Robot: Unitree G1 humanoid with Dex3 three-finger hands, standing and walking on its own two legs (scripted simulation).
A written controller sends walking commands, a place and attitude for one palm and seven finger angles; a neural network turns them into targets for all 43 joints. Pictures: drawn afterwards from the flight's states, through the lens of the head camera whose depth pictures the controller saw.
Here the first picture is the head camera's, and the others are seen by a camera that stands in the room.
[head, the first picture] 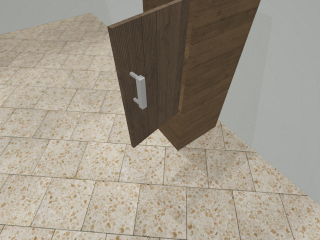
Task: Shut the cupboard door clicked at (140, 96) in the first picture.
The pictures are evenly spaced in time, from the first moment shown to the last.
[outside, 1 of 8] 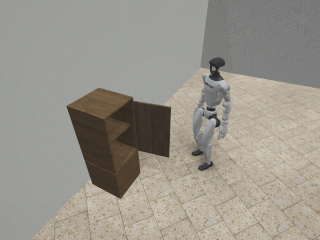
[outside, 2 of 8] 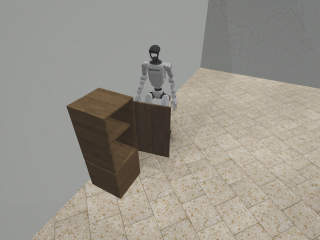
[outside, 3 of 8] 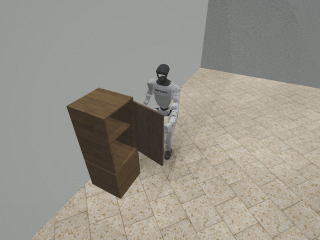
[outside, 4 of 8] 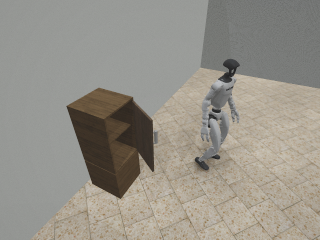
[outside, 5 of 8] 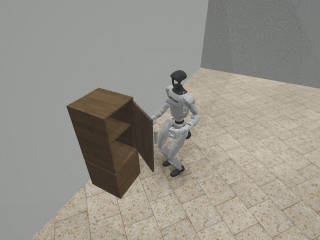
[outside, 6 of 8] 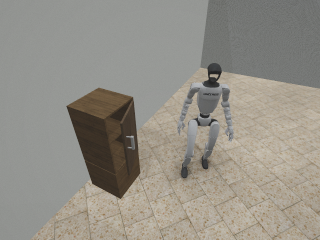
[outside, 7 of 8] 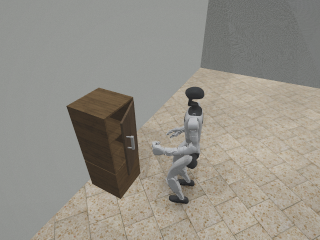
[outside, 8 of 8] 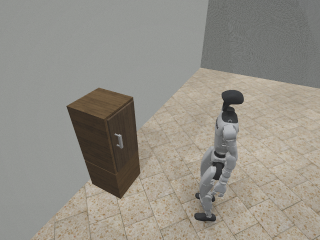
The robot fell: no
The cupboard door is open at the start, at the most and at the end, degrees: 100 100 0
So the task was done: yes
